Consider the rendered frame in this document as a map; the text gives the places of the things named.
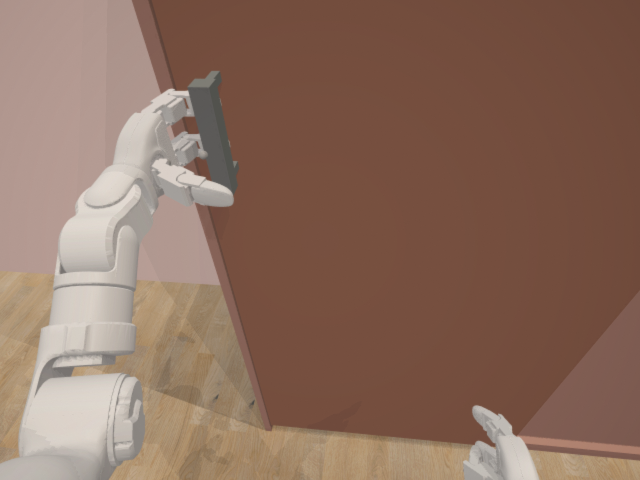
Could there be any left robot upper arm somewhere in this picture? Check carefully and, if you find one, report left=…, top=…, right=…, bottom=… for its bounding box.
left=0, top=373, right=145, bottom=480

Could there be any robot left forearm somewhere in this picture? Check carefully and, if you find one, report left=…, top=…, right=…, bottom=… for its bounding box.
left=18, top=164, right=159, bottom=457

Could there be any robot left hand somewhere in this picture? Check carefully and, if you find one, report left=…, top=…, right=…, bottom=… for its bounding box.
left=113, top=89, right=234, bottom=207

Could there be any robot right hand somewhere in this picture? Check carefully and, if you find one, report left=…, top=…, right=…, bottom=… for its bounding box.
left=463, top=405, right=539, bottom=480

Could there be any handle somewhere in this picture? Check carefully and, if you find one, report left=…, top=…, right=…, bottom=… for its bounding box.
left=187, top=71, right=239, bottom=196

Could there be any wardrobe door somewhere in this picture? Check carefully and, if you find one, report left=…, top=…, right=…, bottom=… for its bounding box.
left=152, top=0, right=640, bottom=447
left=518, top=291, right=640, bottom=446

